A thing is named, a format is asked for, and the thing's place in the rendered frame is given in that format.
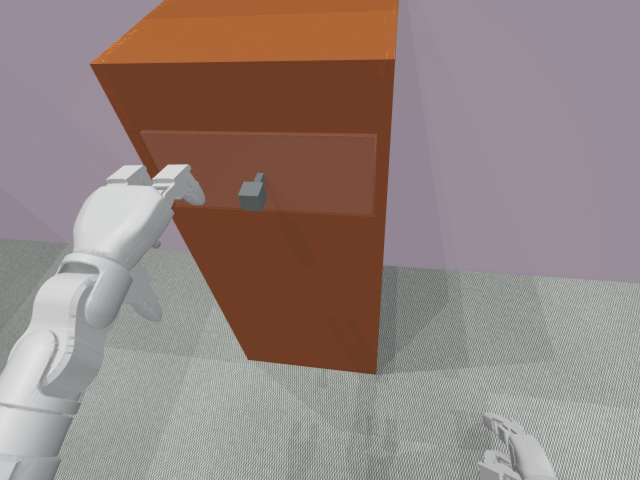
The left robot forearm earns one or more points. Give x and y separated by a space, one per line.
55 360

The robot left hand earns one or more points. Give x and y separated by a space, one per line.
124 219

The handle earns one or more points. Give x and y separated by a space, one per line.
252 195

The robot right hand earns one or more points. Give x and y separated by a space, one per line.
527 457

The cabinet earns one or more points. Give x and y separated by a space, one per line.
296 287

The drawer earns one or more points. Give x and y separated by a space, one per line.
314 172

